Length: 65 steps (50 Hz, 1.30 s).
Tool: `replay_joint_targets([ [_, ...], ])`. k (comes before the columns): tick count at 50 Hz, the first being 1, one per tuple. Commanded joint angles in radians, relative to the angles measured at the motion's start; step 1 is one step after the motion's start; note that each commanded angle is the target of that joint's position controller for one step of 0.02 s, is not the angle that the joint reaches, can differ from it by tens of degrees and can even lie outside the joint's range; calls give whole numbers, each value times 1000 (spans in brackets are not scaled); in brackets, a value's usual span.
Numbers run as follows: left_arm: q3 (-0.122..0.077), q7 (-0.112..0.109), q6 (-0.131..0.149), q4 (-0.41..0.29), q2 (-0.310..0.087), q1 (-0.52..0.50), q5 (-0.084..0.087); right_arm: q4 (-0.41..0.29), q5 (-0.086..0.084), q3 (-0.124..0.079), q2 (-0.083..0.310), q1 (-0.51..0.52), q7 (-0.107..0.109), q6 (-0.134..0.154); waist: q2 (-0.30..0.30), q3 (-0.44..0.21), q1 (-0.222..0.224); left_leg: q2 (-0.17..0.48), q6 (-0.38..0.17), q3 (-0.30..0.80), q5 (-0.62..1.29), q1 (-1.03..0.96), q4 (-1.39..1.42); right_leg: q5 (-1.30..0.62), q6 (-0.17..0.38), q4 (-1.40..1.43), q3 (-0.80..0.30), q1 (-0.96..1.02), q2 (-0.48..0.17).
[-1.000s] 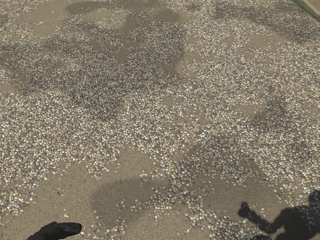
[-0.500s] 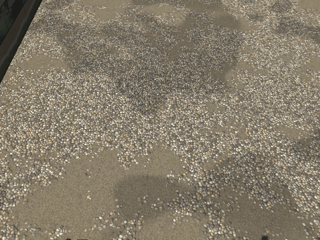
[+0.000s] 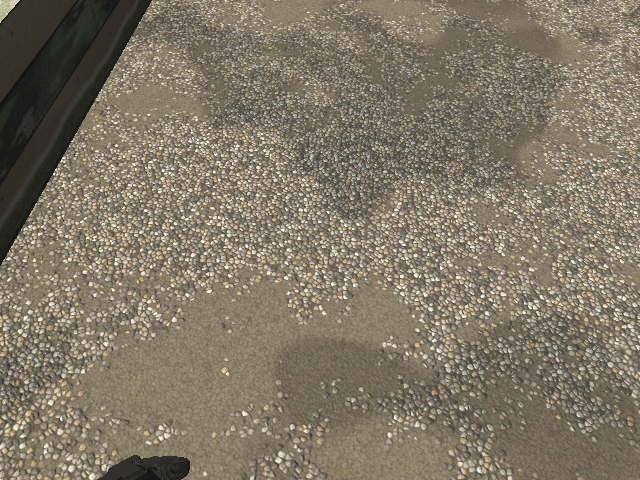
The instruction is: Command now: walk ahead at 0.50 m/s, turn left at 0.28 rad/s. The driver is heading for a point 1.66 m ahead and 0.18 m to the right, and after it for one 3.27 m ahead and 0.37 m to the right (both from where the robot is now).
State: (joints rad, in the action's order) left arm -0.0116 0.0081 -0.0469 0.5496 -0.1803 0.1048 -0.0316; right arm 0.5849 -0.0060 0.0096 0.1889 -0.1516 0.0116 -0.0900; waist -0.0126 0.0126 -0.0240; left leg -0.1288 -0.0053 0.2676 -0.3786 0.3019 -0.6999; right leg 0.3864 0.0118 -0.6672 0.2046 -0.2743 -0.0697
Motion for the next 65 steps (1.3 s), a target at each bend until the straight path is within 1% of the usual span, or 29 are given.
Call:
replay_joint_targets([
  [1, -9, 0, 28, -88, -46, -66, -1, -84, -2, -23, 93, 49, 1, 26, 54, -110, 5, 61, -68, 68, 315, 209, 195, -171, -30, 39, -57, 288, 12],
  [3, -5, 0, 31, -81, -42, -54, -1, -79, 0, -19, 82, 42, 1, 31, 41, -104, 11, 56, -62, 54, 260, 213, 200, -165, -25, 54, -60, 295, -4],
  [4, -3, 2, 29, -85, -36, -54, 0, -78, 1, -17, 78, 43, 0, 34, 23, -102, 15, 57, -56, 48, 254, 212, 196, -178, -24, 58, -62, 295, -8],
  [8, 0, 4, 27, -81, -39, -37, 4, -74, 4, -12, 67, 38, 0, 40, 10, -77, 18, 46, -43, 14, 190, 213, 184, -148, -15, 80, -64, 267, -26],
  [12, 4, 2, 26, -81, -42, -24, 5, -72, 7, -8, 59, 33, 2, 42, -4, -54, 17, 41, -29, -15, 168, 208, 161, -139, -5, 98, -69, 232, -38],
  [19, 5, 0, 24, -82, -48, 5, 6, -65, 12, -5, 52, 34, 10, 43, 3, -55, 20, 39, -15, -47, 179, 182, 128, -183, 6, 101, -71, 210, -46],
  [32, 7, 2, 15, -90, -54, 41, 7, -50, 14, -5, 52, 36, 23, 41, 0, -70, 27, 41, -4, -74, 219, 149, 92, -269, 14, 86, -65, 199, -45],
  [33, 9, 5, 11, -91, -50, 41, 5, -48, 23, 2, 42, 35, 26, 39, -1, -73, 27, 43, -5, -82, 239, 149, 90, -282, 13, 80, -65, 198, -46],
  [38, 11, 8, 5, -96, -48, 48, 4, -43, 21, 4, 46, 39, 30, 38, 0, -76, 30, 45, -4, -86, 259, 143, 82, -269, 12, 76, -60, 187, -38],
  [65, 24, 7, 8, -112, -31, 59, 4, -33, 21, 13, 38, 66, 31, 37, 7, -71, 35, 52, -1, -100, 253, 125, 79, -199, 16, 85, -62, 146, -35],
])
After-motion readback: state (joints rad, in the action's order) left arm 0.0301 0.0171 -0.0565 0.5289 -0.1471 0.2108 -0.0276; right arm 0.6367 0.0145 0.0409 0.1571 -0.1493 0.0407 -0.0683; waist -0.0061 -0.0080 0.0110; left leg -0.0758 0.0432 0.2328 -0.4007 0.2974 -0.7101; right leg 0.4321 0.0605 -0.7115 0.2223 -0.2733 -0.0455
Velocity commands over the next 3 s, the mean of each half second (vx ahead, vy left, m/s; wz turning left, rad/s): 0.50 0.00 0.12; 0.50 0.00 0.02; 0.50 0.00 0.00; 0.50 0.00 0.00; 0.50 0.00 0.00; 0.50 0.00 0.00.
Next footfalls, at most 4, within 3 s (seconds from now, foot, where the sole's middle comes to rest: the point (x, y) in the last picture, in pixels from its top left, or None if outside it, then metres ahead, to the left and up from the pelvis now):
none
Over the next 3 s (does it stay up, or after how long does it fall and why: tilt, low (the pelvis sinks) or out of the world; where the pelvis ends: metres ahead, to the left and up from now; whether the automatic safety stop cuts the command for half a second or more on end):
stays up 0.02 -0.03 0.00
